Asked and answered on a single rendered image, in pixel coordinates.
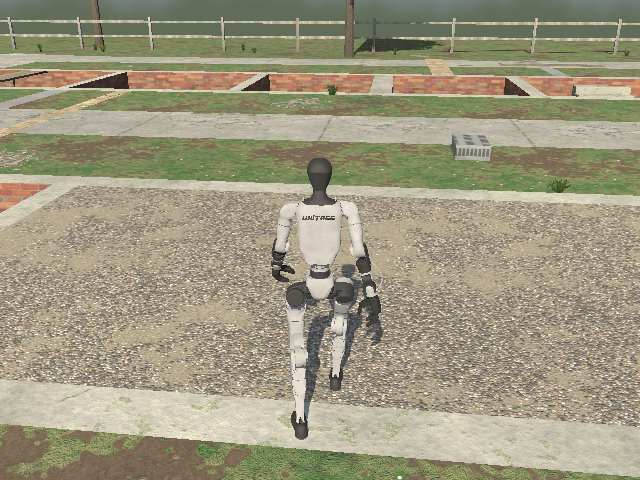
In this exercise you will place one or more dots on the left robot hand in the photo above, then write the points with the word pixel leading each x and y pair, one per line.
pixel 285 268

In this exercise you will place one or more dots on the right robot forearm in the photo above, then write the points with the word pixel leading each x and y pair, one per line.
pixel 366 275

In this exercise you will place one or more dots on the left robot forearm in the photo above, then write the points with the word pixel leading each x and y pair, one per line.
pixel 277 258

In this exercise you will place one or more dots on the humanoid robot torso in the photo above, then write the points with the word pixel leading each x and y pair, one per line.
pixel 319 240

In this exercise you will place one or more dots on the right robot upper arm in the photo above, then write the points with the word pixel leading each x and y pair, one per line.
pixel 351 212

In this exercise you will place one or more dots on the robot left shin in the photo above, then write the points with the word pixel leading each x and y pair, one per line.
pixel 298 385

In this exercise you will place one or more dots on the right robot hand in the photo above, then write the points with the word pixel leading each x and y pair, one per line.
pixel 376 309

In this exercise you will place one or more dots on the left robot upper arm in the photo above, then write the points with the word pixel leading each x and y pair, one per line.
pixel 287 212

